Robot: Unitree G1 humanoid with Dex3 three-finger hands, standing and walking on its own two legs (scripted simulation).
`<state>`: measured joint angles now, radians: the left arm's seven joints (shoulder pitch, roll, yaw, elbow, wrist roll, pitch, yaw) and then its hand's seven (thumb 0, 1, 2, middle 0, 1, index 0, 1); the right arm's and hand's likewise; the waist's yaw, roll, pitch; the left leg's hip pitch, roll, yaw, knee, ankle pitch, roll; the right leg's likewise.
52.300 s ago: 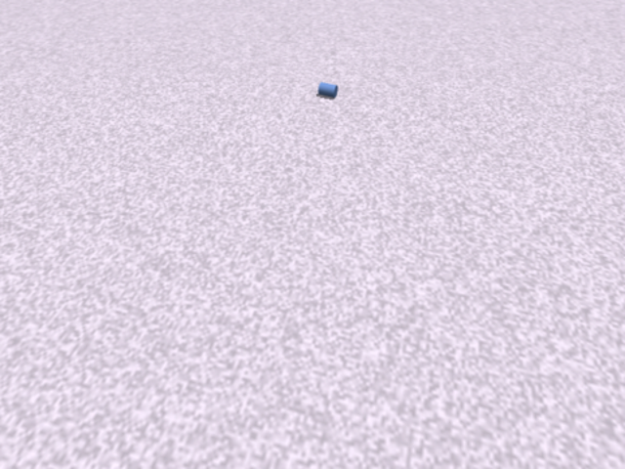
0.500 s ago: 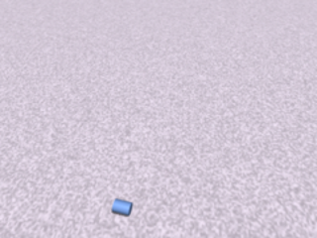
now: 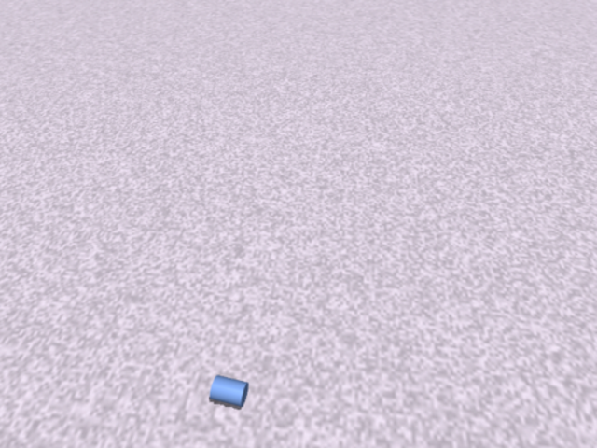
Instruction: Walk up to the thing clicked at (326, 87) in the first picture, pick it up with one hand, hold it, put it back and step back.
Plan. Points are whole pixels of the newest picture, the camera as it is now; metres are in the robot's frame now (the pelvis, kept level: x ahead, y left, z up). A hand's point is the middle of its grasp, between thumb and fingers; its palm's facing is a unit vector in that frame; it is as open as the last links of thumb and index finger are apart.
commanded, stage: stand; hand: left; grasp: from above
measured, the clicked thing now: (229, 390) +0.41 +0.24 -0.75
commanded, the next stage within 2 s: rise first in 0.38 s
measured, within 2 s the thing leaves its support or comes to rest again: neither
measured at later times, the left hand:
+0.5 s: hand out of the picture +0.07 +0.25 -0.16, palm faces -0.01 -0.94 -0.34, open 7.4 cm
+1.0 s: hand out of the picture +0.14 +0.25 -0.21, palm faces -0.09 -0.92 -0.39, open 12.7 cm
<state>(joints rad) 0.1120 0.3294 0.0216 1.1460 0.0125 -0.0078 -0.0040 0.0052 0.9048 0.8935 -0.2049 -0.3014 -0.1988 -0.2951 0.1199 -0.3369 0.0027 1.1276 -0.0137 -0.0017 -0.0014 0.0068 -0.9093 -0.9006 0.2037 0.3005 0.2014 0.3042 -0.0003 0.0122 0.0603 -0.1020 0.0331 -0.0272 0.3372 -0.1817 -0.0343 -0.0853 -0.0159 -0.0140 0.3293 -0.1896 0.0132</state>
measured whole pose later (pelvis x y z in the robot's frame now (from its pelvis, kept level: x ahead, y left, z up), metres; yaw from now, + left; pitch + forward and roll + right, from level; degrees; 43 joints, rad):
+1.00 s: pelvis -0.01 +0.01 -0.06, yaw -1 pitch +12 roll -1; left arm 0.09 0.30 0.16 0.78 0.18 0.14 -0.01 0.00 -0.28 0.82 -0.28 -0.86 -0.27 -0.85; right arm 0.24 -0.25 -0.04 0.63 0.01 -0.08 -0.01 0.01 -0.92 -0.91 0.20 0.30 0.20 0.30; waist -0.04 0.00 -0.08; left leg -0.71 0.04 -0.03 0.93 -0.44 -0.03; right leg -0.68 -0.01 0.00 0.90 -0.43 0.02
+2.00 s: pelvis -0.08 +0.01 -0.33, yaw -3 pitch +34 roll -3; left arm -0.39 0.55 0.15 0.86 0.78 -0.22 0.04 0.00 -0.42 0.89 -0.21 -0.91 -0.21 -0.90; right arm 0.10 -0.29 -0.05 0.69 -0.02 -0.14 0.06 0.01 -0.93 -0.91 0.20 0.30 0.20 0.30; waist -0.04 0.01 -0.15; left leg -1.94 0.02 -0.10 2.03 -0.68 -0.04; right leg -1.91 0.01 -0.01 2.00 -0.68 0.03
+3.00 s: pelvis -0.09 +0.02 -0.45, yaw -8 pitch +31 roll -9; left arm -0.78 0.81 0.16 1.31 1.25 -0.47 0.28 0.00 -0.50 0.99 -0.08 -0.93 -0.08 -0.92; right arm 0.09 -0.27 0.03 0.75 -0.14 0.03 0.13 0.00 -0.90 -0.90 0.20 0.30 0.20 0.30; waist -0.16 -0.02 -0.05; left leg -2.28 -0.01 -0.17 2.41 -0.68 -0.03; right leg -2.20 0.03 -0.04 2.31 -0.67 0.06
